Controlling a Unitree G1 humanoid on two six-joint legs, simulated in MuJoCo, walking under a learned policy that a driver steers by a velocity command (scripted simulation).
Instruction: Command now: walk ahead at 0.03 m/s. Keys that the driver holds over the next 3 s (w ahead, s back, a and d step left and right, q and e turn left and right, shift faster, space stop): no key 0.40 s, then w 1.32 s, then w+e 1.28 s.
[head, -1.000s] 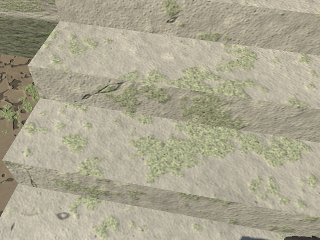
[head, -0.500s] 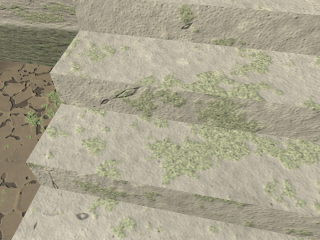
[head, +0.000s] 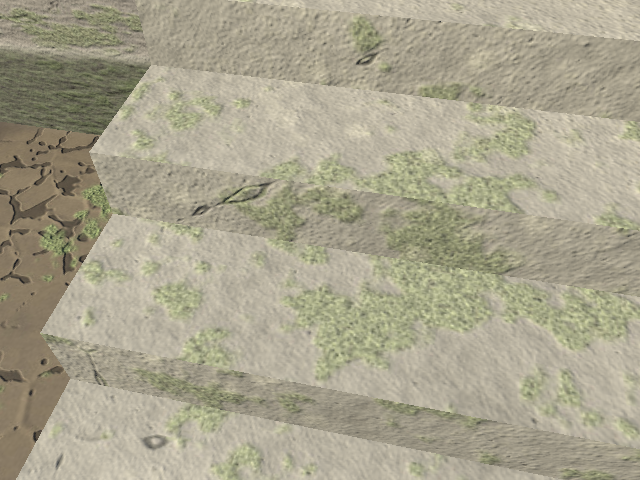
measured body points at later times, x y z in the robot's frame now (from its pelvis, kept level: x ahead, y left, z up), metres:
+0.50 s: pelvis -0.01 +0.00 +0.00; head +0.00 +0.00 +0.45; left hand -0.03 +0.22 -0.15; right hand +0.01 -0.23 -0.15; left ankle -0.01 +0.10 -0.74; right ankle -0.04 -0.12 -0.74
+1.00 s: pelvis +0.11 +0.00 +0.00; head +0.14 -0.01 +0.45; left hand +0.30 +0.16 -0.10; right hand -0.04 -0.19 -0.14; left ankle -0.01 +0.10 -0.74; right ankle +0.18 -0.14 -0.40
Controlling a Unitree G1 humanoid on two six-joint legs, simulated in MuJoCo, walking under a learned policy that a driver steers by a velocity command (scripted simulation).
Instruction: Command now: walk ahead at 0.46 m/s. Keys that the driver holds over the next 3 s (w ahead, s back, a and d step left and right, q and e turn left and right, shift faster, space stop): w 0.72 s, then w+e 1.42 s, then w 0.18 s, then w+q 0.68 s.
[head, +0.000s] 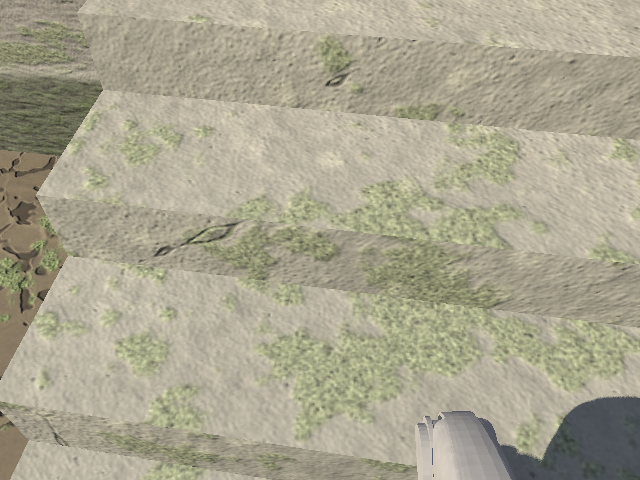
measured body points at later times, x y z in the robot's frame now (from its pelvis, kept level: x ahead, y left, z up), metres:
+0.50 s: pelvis +0.24 -0.05 +0.16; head +0.25 -0.06 +0.61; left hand +0.11 +0.13 +0.02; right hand +0.43 -0.21 +0.04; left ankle +0.33 +0.10 -0.24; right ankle +0.18 -0.13 -0.57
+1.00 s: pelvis +0.55 +0.00 +0.32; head +0.54 -0.01 +0.77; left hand +0.72 +0.20 +0.21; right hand +0.46 -0.20 +0.16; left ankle +0.52 +0.09 -0.40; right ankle +0.60 -0.15 -0.07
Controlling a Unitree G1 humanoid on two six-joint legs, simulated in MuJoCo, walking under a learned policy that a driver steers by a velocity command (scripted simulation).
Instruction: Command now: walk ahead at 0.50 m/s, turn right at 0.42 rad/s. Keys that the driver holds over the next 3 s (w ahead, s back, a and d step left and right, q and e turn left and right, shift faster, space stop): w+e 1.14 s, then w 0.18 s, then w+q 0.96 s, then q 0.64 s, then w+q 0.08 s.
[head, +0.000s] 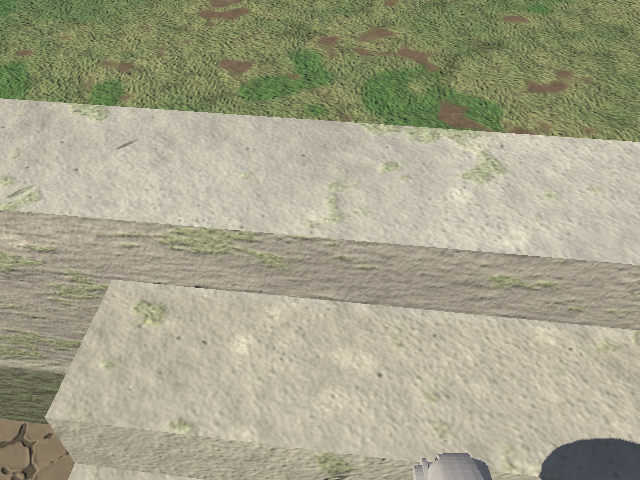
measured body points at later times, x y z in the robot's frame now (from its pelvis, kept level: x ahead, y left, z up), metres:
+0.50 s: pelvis +0.29 -0.04 +0.16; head +0.28 -0.03 +0.61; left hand +0.23 +0.17 +0.00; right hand +0.39 -0.29 +0.05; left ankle +0.38 +0.09 -0.26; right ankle +0.24 -0.12 -0.56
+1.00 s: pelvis +0.54 -0.05 +0.33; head +0.53 -0.05 +0.78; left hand +0.80 +0.05 +0.22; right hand +0.38 -0.19 +0.17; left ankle +0.55 +0.04 -0.39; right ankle +0.55 -0.23 -0.16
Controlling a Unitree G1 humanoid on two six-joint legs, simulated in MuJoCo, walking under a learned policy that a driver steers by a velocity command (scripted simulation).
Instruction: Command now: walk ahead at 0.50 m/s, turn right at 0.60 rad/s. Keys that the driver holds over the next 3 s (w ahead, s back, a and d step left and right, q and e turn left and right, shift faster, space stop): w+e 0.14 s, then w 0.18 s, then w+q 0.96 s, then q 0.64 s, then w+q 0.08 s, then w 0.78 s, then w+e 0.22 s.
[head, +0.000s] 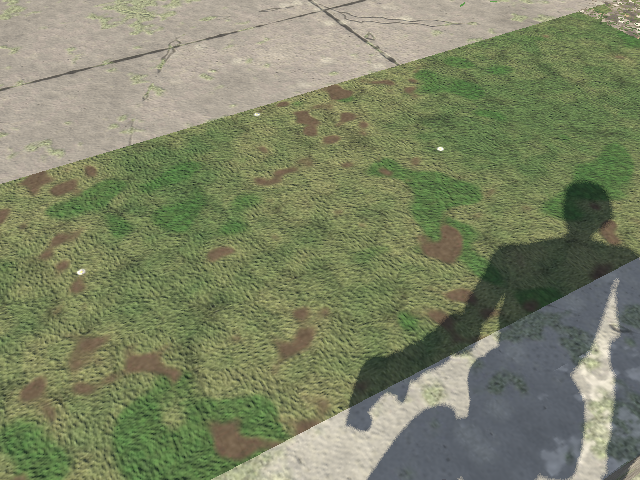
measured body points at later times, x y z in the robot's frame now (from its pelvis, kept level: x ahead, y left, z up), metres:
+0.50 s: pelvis +0.32 -0.08 +0.10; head +0.33 -0.06 +0.55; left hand +0.44 +0.14 -0.05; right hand +0.30 -0.32 -0.05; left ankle +0.21 +0.09 -0.39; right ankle +0.38 -0.18 -0.56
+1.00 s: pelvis +0.62 -0.02 +0.17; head +0.64 -0.01 +0.62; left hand +0.62 +0.20 +0.02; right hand +0.82 -0.24 +0.06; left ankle +0.68 +0.07 -0.56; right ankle +0.43 -0.19 -0.48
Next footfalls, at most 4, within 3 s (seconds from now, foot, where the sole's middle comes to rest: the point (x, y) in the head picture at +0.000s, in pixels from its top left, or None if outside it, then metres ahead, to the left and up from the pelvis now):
0.32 right None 0.42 -0.19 -0.59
0.90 left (286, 386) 0.72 0.07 -0.59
1.38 right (342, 268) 1.04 -0.07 -0.59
1.82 left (243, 317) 0.90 0.17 -0.59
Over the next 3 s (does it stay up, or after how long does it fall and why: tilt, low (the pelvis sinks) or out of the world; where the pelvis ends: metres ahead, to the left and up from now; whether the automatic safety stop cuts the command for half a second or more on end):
stays up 1.13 0.34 0.19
